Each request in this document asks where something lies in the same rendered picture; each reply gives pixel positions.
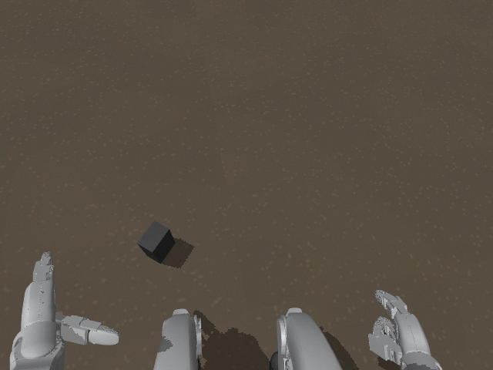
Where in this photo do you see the left robot hand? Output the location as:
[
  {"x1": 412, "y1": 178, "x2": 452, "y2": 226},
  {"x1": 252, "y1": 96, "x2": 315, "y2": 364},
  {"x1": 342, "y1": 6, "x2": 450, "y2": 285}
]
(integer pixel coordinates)
[{"x1": 21, "y1": 251, "x2": 119, "y2": 345}]

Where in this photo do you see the carton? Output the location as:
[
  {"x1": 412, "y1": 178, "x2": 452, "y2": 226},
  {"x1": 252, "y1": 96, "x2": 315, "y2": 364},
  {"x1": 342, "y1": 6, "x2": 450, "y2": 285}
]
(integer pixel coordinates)
[{"x1": 137, "y1": 221, "x2": 176, "y2": 264}]

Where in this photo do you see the left robot arm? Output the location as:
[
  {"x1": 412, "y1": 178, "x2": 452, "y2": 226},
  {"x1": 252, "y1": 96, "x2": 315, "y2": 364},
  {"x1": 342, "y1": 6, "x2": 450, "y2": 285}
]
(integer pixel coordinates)
[{"x1": 10, "y1": 321, "x2": 65, "y2": 370}]

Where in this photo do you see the right robot hand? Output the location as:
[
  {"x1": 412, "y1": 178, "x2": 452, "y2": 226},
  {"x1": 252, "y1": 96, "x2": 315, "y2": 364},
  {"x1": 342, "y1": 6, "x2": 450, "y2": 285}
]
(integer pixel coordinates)
[{"x1": 368, "y1": 290, "x2": 431, "y2": 366}]

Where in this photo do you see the right robot arm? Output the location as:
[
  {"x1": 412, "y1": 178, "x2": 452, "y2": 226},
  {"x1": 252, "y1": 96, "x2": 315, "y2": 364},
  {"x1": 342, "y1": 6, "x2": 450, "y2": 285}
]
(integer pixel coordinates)
[{"x1": 401, "y1": 351, "x2": 442, "y2": 370}]

